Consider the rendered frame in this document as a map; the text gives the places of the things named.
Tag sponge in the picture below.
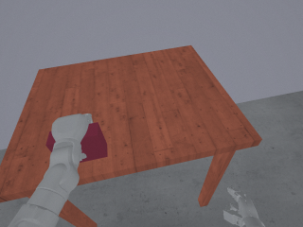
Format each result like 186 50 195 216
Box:
45 122 108 163

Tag left robot hand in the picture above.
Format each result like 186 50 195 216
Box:
51 113 94 161

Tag right robot hand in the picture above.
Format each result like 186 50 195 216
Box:
223 186 259 227

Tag left robot forearm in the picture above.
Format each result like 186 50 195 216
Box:
8 138 81 227

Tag table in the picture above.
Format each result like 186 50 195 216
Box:
0 45 262 227

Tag right robot forearm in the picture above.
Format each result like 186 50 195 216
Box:
241 217 265 227

